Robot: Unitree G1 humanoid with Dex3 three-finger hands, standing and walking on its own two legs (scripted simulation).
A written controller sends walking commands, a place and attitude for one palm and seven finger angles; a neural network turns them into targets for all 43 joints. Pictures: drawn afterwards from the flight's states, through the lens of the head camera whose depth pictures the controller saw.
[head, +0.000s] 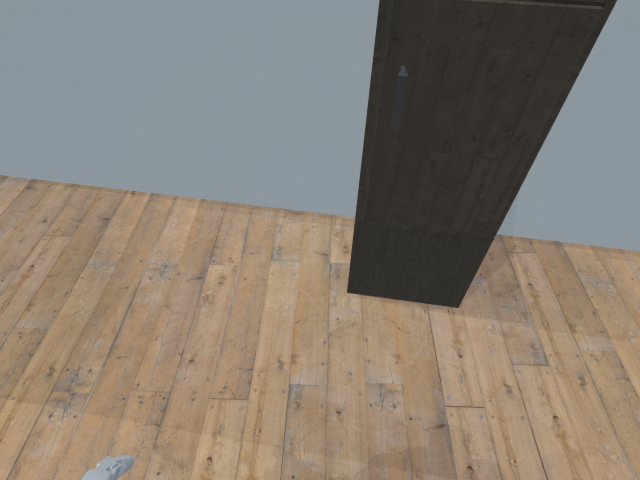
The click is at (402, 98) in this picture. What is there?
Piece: cupboard door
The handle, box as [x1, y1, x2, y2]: [389, 66, 407, 129]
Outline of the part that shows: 404,66 400,67 400,71 398,72 389,127 393,129 397,129 407,77 407,72 404,71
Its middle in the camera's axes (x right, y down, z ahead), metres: +0.17 -0.31 +0.84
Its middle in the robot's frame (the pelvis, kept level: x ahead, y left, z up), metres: +0.85 -0.13 +0.06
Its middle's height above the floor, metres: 0.83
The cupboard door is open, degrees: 0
